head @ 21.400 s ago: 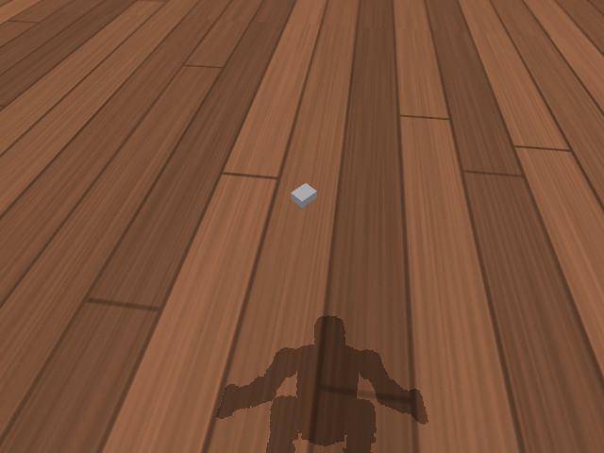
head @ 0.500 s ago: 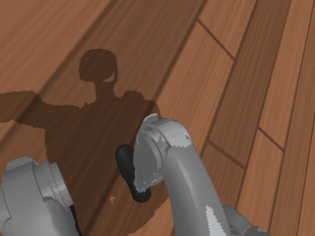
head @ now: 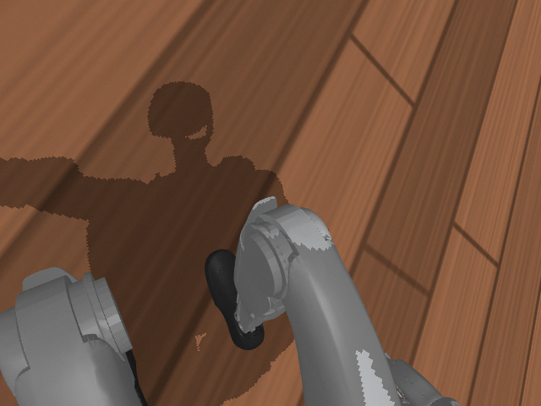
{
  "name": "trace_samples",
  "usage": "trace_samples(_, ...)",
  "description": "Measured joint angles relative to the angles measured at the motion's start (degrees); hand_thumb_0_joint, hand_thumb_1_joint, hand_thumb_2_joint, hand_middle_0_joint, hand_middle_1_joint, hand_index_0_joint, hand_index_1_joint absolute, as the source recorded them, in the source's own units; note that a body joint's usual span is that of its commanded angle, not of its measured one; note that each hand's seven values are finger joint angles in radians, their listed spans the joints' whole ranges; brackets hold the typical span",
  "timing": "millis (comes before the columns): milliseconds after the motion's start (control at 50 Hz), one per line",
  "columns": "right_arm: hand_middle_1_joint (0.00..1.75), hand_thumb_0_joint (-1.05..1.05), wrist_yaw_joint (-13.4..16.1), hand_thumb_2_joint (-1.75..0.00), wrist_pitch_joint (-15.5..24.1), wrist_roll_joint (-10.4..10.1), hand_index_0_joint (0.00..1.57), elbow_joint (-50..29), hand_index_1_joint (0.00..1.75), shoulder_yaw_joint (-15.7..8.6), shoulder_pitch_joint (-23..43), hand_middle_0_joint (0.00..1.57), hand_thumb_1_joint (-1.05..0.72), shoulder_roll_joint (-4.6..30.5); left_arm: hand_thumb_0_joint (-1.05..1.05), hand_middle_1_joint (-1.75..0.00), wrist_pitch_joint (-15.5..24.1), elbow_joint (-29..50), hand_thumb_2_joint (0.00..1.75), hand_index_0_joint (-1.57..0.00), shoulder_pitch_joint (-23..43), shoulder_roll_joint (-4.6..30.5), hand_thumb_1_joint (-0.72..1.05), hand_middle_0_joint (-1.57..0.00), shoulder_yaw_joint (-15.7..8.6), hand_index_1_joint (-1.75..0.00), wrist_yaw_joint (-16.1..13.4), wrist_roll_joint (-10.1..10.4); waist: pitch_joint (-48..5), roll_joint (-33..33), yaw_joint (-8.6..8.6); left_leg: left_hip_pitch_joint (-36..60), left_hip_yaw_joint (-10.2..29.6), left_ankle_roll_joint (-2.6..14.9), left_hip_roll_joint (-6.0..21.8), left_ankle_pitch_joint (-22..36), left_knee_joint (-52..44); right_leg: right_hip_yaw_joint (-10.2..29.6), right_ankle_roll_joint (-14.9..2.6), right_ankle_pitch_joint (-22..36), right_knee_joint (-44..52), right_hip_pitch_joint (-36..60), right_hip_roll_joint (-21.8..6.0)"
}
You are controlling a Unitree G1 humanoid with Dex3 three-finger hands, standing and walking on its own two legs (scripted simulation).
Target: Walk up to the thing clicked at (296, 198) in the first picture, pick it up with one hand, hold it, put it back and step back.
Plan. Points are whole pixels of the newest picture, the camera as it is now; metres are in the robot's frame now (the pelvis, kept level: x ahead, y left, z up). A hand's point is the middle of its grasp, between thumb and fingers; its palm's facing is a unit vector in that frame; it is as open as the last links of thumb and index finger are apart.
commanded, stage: settle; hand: left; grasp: from above
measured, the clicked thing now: out of the picture +0.47 +0.35 -0.28
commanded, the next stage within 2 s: lift in 0.62 s
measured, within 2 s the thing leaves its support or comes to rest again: neither
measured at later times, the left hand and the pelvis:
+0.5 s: hand out of the picture +0.45 +0.34 -0.16, palm faces -0.45 -0.09 -0.89, open 10.5 cm; pelvis +0.00 -0.01 +0.02, yaw +5 degrees
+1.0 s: hand out of the picture +0.43 +0.35 -0.09, palm faces -0.47 -0.12 -0.87, open 10.5 cm; pelvis +0.00 +0.00 +0.06, yaw +7 degrees
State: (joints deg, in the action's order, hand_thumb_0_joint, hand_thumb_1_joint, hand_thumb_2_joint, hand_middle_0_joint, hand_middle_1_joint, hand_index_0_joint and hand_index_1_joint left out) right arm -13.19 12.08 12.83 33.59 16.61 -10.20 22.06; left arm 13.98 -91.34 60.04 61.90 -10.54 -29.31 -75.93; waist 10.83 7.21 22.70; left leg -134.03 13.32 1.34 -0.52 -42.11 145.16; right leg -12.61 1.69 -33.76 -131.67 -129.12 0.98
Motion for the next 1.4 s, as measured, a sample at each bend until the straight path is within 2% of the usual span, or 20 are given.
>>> trace_samples(40,0.30,0.00,-0.05,-0.90,-0.48,-0.25,0.20,0.15,0.30,-1.06,-0.51,0.20,-0.91,-0.10,0.02,-0.46,-0.20,2.71,0.47,-0.75,-1.22,-0.79,-0.08,-0.70,-0.41,-0.41,0.99,0.41,-0.55,-0.43,-0.67,-0.07,-0.08,-0.10,-0.08,-0.02,-0.15,0.06,-0.14,-0.12,0.01,-0.11,-0.10)
trace_samples(140,0.30,0.00,-0.38,-0.90,-1.84,-1.36,0.20,1.14,0.30,-3.74,-1.38,0.20,-0.91,-0.36,0.01,-0.47,-1.04,8.75,0.48,-0.75,-3.85,-5.12,-0.09,-0.70,1.57,-0.42,3.85,2.44,-3.85,-2.43,-3.06,-0.24,-0.90,-0.14,-0.27,-0.19,-1.23,0.71,-0.38,-0.77,0.37,-0.47,-0.46)
trace_samples(300,0.30,0.00,-0.09,-0.90,-3.91,-3.56,0.20,1.98,0.30,-7.15,0.35,0.20,-0.91,-1.08,0.01,-0.47,-2.65,11.03,0.47,-0.75,-4.39,-10.77,-0.08,-0.70,6.51,-0.42,8.63,4.57,-8.66,-5.35,-5.35,0.75,-3.22,0.24,-0.47,0.17,-3.82,2.62,-0.43,-1.45,1.31,-0.01,-1.07)
trace_samples(460,0.30,0.00,1.40,-0.89,-5.97,-4.78,0.20,0.96,0.30,-7.91,1.39,0.20,-0.91,-1.79,0.01,-0.46,-1.32,11.77,0.45,-0.75,-2.89,-12.96,-0.08,-0.70,7.67,-0.41,11.96,3.82,-9.81,-6.17,-5.80,1.16,-4.44,0.08,-0.83,1.86,-5.65,3.67,-0.79,-0.56,2.00,0.08,-1.58)
trace_samples(580,0.30,0.00,2.60,-0.89,-7.63,-5.20,0.20,1.36,0.30,-8.30,0.51,0.20,-0.90,-2.62,0.01,-0.45,-0.78,12.21,0.44,-0.75,-2.34,-13.43,-0.08,-0.70,7.47,-0.41,12.50,3.13,-10.49,-6.70,-5.78,1.04,-4.98,-0.05,-1.01,2.60,-6.46,4.15,-0.97,-0.17,2.25,-0.24,-1.83)
trace_samples(760,0.30,0.00,4.06,-0.89,-9.31,-5.98,0.20,2.47,0.30,-9.21,-1.86,0.20,-0.90,-3.64,0.00,-0.44,-1.64,14.09,0.47,-0.75,-2.55,-14.04,-0.08,-0.70,7.54,-0.42,14.37,4.20,-11.29,-7.78,-6.25,1.63,-6.04,0.20,-0.96,3.07,-8.53,5.10,-0.88,-0.03,3.70,0.07,-1.88)
trace_samples(940,0.30,0.00,5.09,-0.90,-11.37,-7.69,0.20,2.96,0.30,-11.44,-3.91,0.20,-0.91,-4.14,0.00,-0.45,-2.81,19.59,0.48,-0.74,-6.03,-16.82,-0.08,-0.69,7.18,-0.43,18.69,7.76,-13.82,-9.05,-7.78,3.81,-6.95,0.33,-1.09,2.99,-12.09,5.95,-0.81,-0.55,6.55,2.00,-2.07)
trace_samples(1080,0.30,0.00,6.08,-0.90,-13.12,-9.17,0.20,2.87,0.30,-14.02,-3.63,0.20,-0.91,-4.04,0.00,-0.45,-2.84,25.88,0.50,-0.74,-10.82,-19.41,-0.08,-0.69,7.85,-0.43,21.80,9.92,-16.45,-9.84,-9.87,7.17,-8.05,0.62,-1.15,3.09,-16.03,7.00,-0.61,-0.85,9.75,5.02,-2.21)
trace_samples(1260,0.30,0.01,7.75,-0.90,-14.29,-11.00,0.20,1.98,0.30,-16.47,-1.66,0.20,-0.91,-4.27,0.00,-0.45,-3.24,34.31,0.50,-0.74,-17.20,-22.27,-0.09,-0.69,10.02,-0.43,24.52,13.17,-19.30,-9.92,-13.21,13.44,-9.21,0.74,-1.06,3.71,-22.46,8.16,-0.41,-0.47,15.33,10.70,-2.18)
trace_samples(1400,0.30,0.01,9.65,-0.90,-14.70,-12.42,0.20,1.82,0.30,-16.92,0.14,0.20,-0.91,-5.54,0.00,-0.45,-4.71,40.29,0.50,-0.73,-22.54,-25.12,-0.08,-0.69,11.92,-0.44,25.18,15.39,-20.83,-9.87,-15.03,21.75,-9.76,0.58,-0.84,3.94,-29.35,8.78,-0.41,-0.30,21.60,18.46,-1.97)
